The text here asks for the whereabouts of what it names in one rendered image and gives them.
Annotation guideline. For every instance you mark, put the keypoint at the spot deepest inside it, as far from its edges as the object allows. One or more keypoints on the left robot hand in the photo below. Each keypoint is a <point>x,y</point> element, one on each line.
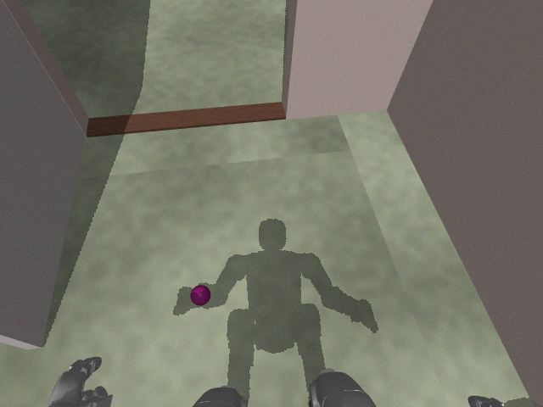
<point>70,385</point>

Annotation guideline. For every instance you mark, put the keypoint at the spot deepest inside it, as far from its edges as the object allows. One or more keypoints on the ball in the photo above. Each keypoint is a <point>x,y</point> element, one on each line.
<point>200,295</point>

